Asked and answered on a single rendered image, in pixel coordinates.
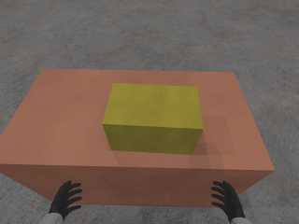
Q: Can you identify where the right robot hand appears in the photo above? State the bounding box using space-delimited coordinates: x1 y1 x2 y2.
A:
211 181 246 223

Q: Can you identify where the pedestal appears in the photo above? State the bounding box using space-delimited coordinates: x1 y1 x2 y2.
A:
0 68 276 208

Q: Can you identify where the carton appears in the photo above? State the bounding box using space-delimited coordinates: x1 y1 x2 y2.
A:
102 83 204 155

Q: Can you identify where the robot left forearm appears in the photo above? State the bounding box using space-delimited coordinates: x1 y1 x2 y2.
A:
38 213 64 224

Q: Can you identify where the left robot hand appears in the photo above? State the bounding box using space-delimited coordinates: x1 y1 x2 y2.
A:
49 180 82 221

